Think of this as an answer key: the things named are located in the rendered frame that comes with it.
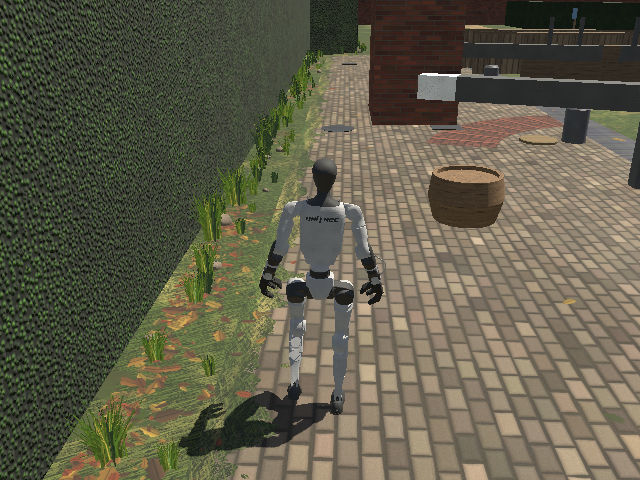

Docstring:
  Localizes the robot right thigh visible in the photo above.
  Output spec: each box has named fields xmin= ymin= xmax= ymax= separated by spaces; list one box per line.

xmin=332 ymin=280 xmax=354 ymax=353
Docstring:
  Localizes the right robot forearm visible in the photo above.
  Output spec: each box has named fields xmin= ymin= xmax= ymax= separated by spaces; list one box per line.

xmin=361 ymin=243 xmax=381 ymax=285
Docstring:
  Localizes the left robot forearm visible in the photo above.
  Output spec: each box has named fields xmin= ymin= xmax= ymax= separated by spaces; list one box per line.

xmin=262 ymin=240 xmax=283 ymax=280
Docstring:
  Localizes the left robot hand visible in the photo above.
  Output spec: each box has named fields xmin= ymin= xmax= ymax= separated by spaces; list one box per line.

xmin=259 ymin=276 xmax=282 ymax=298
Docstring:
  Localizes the robot left upper arm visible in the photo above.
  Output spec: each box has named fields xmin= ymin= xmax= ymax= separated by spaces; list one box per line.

xmin=273 ymin=201 xmax=302 ymax=256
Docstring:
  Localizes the right robot hand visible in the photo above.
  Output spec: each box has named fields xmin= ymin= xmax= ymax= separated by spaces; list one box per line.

xmin=360 ymin=281 xmax=384 ymax=305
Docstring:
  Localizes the robot head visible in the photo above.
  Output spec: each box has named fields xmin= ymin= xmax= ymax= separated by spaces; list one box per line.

xmin=306 ymin=158 xmax=340 ymax=207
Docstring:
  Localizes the robot right upper arm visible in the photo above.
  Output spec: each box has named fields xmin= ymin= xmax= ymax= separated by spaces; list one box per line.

xmin=344 ymin=203 xmax=371 ymax=259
